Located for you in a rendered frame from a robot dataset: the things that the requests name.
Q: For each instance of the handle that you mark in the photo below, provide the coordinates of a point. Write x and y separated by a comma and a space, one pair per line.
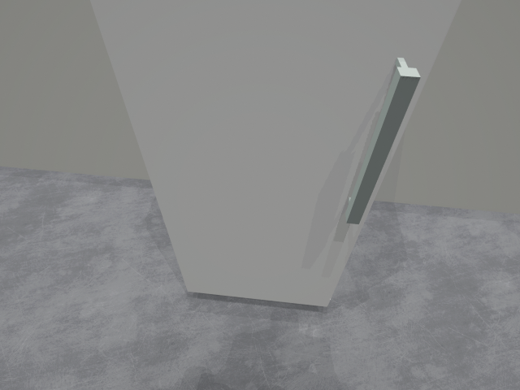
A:
400, 93

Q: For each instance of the fridge door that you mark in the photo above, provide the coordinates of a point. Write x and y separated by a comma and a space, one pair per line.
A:
254, 118

